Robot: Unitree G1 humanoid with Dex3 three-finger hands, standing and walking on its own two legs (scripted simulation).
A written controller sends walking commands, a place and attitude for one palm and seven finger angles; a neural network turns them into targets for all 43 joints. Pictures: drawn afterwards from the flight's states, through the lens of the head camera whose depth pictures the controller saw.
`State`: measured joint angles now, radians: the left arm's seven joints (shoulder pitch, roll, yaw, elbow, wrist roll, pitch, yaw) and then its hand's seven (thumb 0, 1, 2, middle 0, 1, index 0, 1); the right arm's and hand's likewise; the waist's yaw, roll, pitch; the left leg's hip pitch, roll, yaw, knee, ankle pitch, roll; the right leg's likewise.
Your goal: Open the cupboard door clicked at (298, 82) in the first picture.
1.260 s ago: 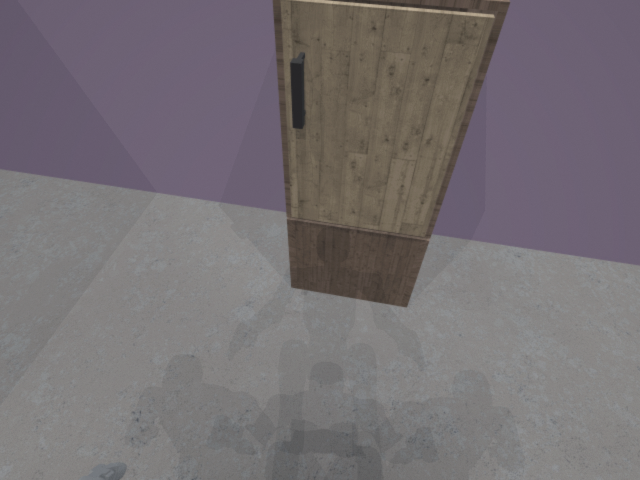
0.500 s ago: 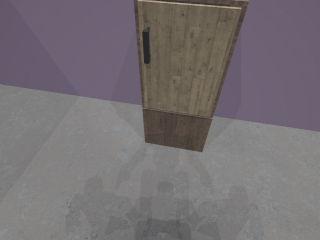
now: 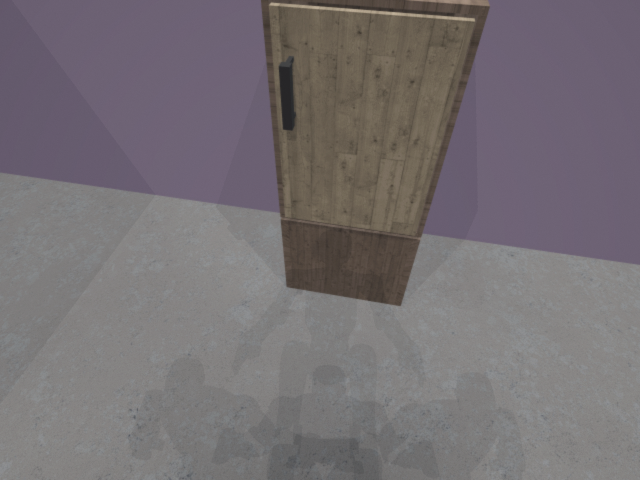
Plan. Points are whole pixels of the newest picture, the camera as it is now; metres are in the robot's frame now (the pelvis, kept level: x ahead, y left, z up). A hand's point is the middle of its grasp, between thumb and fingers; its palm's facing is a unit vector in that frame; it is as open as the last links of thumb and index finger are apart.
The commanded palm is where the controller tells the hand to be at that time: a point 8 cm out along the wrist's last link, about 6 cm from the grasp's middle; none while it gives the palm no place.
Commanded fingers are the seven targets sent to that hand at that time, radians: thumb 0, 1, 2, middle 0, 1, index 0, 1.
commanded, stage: look at it before walking up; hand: left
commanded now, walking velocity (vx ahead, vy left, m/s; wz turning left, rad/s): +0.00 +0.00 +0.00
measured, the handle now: (289, 93) +0.88 +0.12 +0.06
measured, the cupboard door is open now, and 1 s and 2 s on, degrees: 0 0 0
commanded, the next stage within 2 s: turn to face it in 0.18 s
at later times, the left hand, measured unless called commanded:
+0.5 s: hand out of the picture +0.07 +0.25 -0.16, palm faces -0.03 -0.94 -0.33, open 7.4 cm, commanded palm none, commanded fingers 0.00 0.90 0.90 -0.20 -0.30 -0.20 -0.30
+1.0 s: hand out of the picture +0.01 +0.19 -0.20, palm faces +0.01 -0.99 -0.15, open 7.4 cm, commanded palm none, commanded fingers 0.00 0.90 0.90 -0.20 -0.30 -0.20 -0.30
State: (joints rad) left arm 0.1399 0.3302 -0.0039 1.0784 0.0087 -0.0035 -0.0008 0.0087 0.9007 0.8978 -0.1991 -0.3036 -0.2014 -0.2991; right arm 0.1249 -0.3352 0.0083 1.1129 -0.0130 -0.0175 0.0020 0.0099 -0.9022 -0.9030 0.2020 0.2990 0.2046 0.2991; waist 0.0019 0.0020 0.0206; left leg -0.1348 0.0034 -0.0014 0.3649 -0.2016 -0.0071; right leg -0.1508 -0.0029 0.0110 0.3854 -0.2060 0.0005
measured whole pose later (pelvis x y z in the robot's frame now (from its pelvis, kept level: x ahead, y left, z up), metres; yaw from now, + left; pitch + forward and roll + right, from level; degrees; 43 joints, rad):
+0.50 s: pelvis +0.00 +0.00 +0.00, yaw -2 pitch -2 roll +0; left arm 0.16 0.33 0.01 1.07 0.01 0.01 0.00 0.01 0.90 0.90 -0.20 -0.30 -0.20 -0.30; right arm 0.12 -0.33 0.00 1.10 -0.01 -0.01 -0.01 0.01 -0.90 -0.90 0.20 0.30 0.20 0.30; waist 0.01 0.00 0.03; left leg -0.14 0.02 0.03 0.38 -0.22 -0.01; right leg -0.16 0.01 0.04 0.40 -0.20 0.00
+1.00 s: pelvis +0.06 +0.03 -0.02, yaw -5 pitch +0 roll +0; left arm 0.43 0.15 0.04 1.10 0.02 0.00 0.00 0.01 0.90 0.90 -0.20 -0.30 -0.20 -0.30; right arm 0.36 -0.18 -0.02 1.10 -0.02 -0.05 -0.01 0.01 -0.91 -0.90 0.20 0.30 0.20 0.30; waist 0.01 -0.03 0.00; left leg -0.24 0.02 0.11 0.60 -0.33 0.03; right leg -0.22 0.00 0.07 0.67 -0.42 -0.02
